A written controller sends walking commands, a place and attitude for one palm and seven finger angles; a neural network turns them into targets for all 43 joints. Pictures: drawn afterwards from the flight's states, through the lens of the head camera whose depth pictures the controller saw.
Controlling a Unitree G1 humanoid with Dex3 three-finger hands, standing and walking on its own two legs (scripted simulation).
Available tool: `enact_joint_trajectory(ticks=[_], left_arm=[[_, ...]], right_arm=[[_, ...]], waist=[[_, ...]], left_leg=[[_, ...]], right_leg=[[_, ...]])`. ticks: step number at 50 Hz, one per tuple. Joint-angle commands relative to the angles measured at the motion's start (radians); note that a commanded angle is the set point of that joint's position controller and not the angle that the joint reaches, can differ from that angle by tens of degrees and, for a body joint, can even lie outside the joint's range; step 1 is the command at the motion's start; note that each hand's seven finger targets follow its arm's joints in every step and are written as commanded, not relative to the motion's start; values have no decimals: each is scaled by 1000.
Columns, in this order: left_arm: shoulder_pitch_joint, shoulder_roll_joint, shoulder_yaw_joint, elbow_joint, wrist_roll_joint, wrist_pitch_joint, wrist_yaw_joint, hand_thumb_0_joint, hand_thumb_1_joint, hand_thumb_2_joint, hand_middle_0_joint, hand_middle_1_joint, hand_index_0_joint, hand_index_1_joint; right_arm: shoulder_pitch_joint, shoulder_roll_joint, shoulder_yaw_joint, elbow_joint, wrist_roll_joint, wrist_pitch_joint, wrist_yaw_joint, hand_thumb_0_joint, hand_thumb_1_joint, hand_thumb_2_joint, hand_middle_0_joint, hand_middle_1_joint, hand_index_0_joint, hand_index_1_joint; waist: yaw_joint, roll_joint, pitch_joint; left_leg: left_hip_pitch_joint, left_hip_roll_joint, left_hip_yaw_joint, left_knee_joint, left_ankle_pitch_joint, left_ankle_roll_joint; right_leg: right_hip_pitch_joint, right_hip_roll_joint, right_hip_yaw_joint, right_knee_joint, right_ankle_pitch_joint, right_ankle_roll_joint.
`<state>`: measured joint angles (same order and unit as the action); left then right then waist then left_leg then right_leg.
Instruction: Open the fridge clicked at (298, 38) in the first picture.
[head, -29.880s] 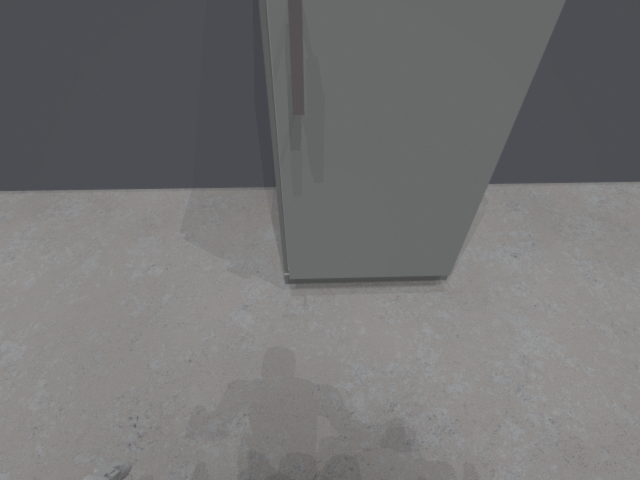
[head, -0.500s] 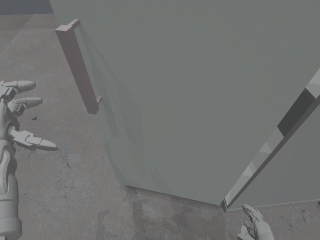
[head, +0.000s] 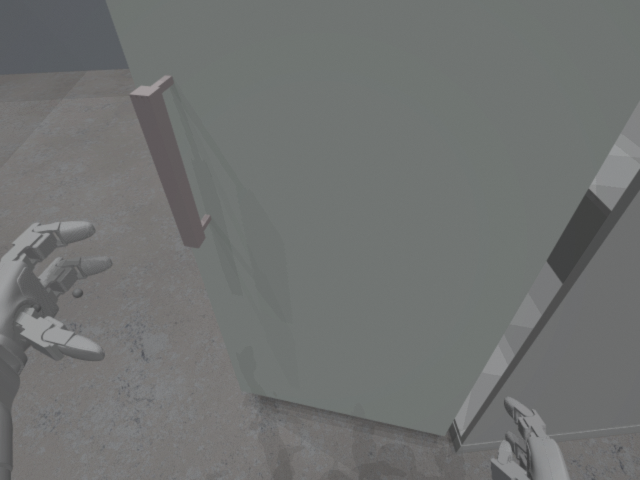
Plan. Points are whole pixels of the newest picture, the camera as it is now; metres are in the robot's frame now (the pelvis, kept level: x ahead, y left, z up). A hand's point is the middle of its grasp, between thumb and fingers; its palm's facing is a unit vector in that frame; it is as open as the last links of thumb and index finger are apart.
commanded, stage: draw the hand back to the body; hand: left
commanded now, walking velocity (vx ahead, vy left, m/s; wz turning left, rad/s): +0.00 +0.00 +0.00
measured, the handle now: (181, 169) +0.48 +0.26 +0.16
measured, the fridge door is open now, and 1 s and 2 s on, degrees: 72 72 72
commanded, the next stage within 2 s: step back with the hand held close in 1.08 s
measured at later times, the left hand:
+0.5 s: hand (64, 304) +0.23 +0.29 +0.16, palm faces +0.51 -0.80 -0.33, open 10.8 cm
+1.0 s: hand (65, 333) +0.20 +0.27 +0.16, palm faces +0.50 -0.79 -0.36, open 7.5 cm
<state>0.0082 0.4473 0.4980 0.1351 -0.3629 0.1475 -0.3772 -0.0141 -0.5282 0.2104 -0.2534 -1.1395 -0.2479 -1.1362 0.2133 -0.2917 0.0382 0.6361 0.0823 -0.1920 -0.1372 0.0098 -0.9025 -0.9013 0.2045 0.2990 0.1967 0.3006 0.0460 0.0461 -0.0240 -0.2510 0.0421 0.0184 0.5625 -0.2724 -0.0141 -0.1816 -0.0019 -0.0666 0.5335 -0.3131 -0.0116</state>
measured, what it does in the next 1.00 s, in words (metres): stands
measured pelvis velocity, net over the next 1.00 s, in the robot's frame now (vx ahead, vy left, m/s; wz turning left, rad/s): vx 0.01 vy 0.00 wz -0.01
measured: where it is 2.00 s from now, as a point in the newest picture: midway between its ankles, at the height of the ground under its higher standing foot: outside the picture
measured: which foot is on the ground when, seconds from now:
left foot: down 0.00-1.00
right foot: down 0.00-1.00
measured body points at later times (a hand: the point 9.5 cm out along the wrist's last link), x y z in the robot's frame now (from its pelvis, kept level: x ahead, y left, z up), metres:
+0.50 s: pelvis +0.01 +0.01 +0.01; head -0.01 -0.01 +0.46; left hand +0.20 +0.33 +0.18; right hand +0.20 -0.22 -0.08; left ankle +0.02 +0.13 -0.73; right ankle -0.01 -0.11 -0.73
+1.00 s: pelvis +0.01 +0.00 +0.01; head -0.01 -0.03 +0.46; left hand +0.17 +0.31 +0.18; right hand +0.20 -0.22 -0.08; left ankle +0.02 +0.13 -0.73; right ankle -0.01 -0.11 -0.73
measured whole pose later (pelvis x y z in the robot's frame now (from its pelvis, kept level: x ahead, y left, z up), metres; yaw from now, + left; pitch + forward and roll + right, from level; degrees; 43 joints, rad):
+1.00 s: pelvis +0.01 +0.00 +0.01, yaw -1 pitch -6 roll +0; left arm 0.44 0.31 0.34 -0.34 -0.08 -0.08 0.13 0.01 0.87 0.89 -0.21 -0.32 -0.21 -0.31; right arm 0.17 -0.22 0.01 0.71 -0.02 -0.15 -0.10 0.01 -0.90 -0.90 0.21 0.30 0.20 0.30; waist 0.08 0.07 0.04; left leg -0.07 0.04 0.03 0.39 -0.21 -0.02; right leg -0.01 0.00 -0.06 0.36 -0.25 -0.01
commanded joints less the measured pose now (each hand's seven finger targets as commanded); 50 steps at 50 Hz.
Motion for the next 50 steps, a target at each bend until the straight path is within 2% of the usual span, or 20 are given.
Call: enact_joint_trajectory(ticks=[1,2,3,4,5,6,7,8,12,16,19,27,30,31,34,35,40,43,45,50], left_arm=[[-341,413,119,-369,143,-172,226,0,-332,305,-242,-1023,-242,-1023],[-259,264,37,-312,159,-193,311,0,-296,322,-241,-1001,-241,-1001],[-190,210,16,-297,168,-199,356,0,-260,340,-240,-980,-240,-980],[-144,201,14,-306,189,-207,389,0,-224,357,-239,-959,-239,-959],[-117,199,12,-347,206,-222,416,0,-188,375,-237,-938,-237,-938],[-89,201,21,-371,219,-238,439,0,-151,393,-236,-916,-236,-916],[-77,208,26,-419,232,-254,457,0,-115,410,-235,-895,-235,-895],[-62,176,0,-453,243,-266,472,0,-79,428,-234,-874,-234,-874],[-12,136,-28,-492,271,-282,511,0,66,497,-229,-789,-229,-789],[31,136,-15,-495,284,-285,524,0,211,567,-224,-704,-224,-704],[102,108,-27,-535,288,-286,523,0,320,620,-220,-640,-220,-640],[291,92,-22,-649,290,-288,516,0,610,760,-210,-470,-210,-470],[340,83,-23,-675,289,-288,514,0,719,813,-206,-406,-206,-406],[349,83,-24,-690,289,-288,511,0,755,830,-205,-385,-205,-385],[372,73,-32,-716,290,-292,512,0,864,882,-201,-321,-201,-321],[380,68,-39,-716,288,-291,513,0,900,900,-200,-300,-200,-300],[331,77,-28,-679,289,-295,519,0,900,900,-200,-300,-200,-300],[310,70,-41,-693,294,-301,521,0,900,900,-200,-300,-200,-300],[314,67,-46,-701,295,-305,525,0,900,900,-200,-300,-200,-300],[335,70,-40,-676,289,-304,524,0,900,900,-200,-300,-200,-300]], right_arm=[[-134,-103,-30,-148,-60,-88,-4,0,-900,-900,200,300,200,300],[-148,-91,-26,-126,-68,-93,-5,0,-900,-900,200,300,200,300],[-141,-90,-29,-118,-67,-96,-5,0,-900,-900,200,300,200,300],[-144,-90,-33,-108,-68,-90,-2,0,-900,-900,200,300,200,300],[-145,-89,-36,-104,-68,-84,2,0,-900,-900,200,300,200,300],[-143,-93,-42,-95,-72,-83,4,0,-900,-900,200,300,200,300],[-142,-90,-45,-95,-73,-81,8,0,-900,-900,200,300,200,300],[-147,-81,-45,-94,-75,-81,11,0,-900,-900,200,300,200,300],[-156,-78,-51,-75,-81,-75,18,0,-900,-900,200,300,200,300],[-172,-76,-56,-61,-86,-58,17,0,-900,-900,200,300,200,300],[-180,-62,-56,-67,-87,-45,22,0,-900,-900,200,300,200,300],[-176,-50,-62,-88,-95,-28,40,0,-900,-900,200,300,200,300],[-173,-46,-65,-95,-95,-17,44,0,-900,-900,200,300,200,300],[-179,-47,-67,-95,-93,-17,44,0,-900,-900,200,300,200,300],[-171,-42,-67,-100,-95,-12,44,0,-900,-900,200,300,200,300],[-172,-40,-66,-100,-96,-11,43,0,-900,-900,200,300,200,300],[-173,-42,-68,-93,-96,-5,29,0,-900,-900,200,300,200,300],[-180,-37,-65,-90,-95,-9,25,0,-900,-900,200,300,200,300],[-179,-36,-63,-88,-97,-14,24,0,-900,-900,200,300,200,300],[-187,-37,-64,-88,-99,-18,22,0,-900,-900,200,300,200,300]], waist=[[10,110,-19],[-10,97,22],[-13,39,39],[-5,27,29],[1,41,-9],[10,24,-55],[13,41,-103],[14,67,-124],[10,45,-102],[17,-2,-47],[25,33,-51],[34,29,-51],[32,-1,-34],[31,23,-32],[27,36,-26],[26,15,-14],[19,-38,19],[21,34,5],[22,51,-4],[26,-29,20]], left_leg=[[71,-51,-15,-107,105,20],[75,-49,-19,-128,59,13],[76,-44,-24,-140,36,13],[89,-41,-18,-150,26,17],[105,-39,-14,-162,34,20],[126,-39,-6,-170,68,26],[150,-35,-3,-175,95,26],[168,-34,2,-185,112,26],[191,-26,8,-214,161,28],[188,-28,14,-231,186,33],[206,-28,19,-233,244,29],[215,-24,23,-218,373,25],[205,-23,31,-210,369,27],[212,-23,32,-206,386,28],[212,-25,39,-201,357,29],[206,-25,40,-202,328,30],[199,-30,44,-205,246,39],[218,-32,46,-208,239,38],[222,-35,41,-209,236,36],[209,-32,38,-214,213,41]], right_leg=[[-58,4,70,-193,107,-3],[-72,1,48,-209,61,-3],[-71,4,38,-211,40,-1],[-56,6,35,-215,29,0],[-26,5,33,-211,36,-1],[16,5,33,-206,78,-2],[39,5,33,-199,103,-2],[56,8,32,-194,121,-3],[80,17,28,-208,164,-2],[98,18,27,-228,187,-1],[120,17,25,-223,232,0],[156,14,24,-213,346,4],[149,14,23,-213,358,8],[148,12,26,-215,370,6],[134,10,27,-219,356,10],[126,10,25,-223,337,13],[98,8,30,-243,274,17],[100,6,35,-246,258,13],[106,7,32,-246,249,11],[101,7,34,-255,229,17]])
